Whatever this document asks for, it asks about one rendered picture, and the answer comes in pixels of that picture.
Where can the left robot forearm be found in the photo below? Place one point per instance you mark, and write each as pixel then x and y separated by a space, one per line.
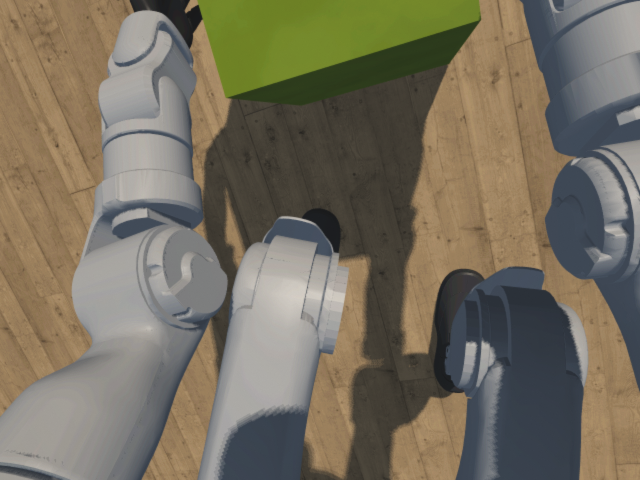
pixel 146 134

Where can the left robot foot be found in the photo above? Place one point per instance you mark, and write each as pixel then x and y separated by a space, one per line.
pixel 328 223

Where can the robot left hand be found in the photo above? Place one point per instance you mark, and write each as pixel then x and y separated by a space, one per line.
pixel 186 23

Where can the robot right upper arm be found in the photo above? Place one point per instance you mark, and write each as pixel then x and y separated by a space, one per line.
pixel 593 226

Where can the robot left upper arm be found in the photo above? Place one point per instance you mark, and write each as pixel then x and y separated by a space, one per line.
pixel 146 301

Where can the carton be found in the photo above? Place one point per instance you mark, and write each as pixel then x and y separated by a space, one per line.
pixel 301 51

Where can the left robot shin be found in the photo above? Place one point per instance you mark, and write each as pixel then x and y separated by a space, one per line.
pixel 249 270

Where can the right robot forearm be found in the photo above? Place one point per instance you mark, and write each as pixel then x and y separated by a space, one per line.
pixel 589 54

